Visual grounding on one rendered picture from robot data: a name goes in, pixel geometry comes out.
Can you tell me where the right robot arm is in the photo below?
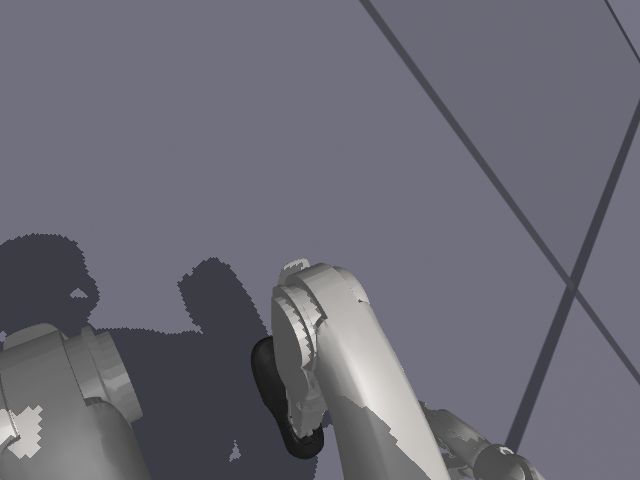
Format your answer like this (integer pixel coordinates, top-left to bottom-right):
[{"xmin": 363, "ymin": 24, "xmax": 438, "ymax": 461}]
[{"xmin": 473, "ymin": 444, "xmax": 546, "ymax": 480}]

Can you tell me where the right robot hand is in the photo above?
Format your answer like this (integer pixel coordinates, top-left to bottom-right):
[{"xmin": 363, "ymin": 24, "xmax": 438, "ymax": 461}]
[{"xmin": 418, "ymin": 400, "xmax": 492, "ymax": 480}]

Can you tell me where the right robot foot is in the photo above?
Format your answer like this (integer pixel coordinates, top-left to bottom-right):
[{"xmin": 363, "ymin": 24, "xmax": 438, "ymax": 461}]
[{"xmin": 251, "ymin": 337, "xmax": 324, "ymax": 459}]

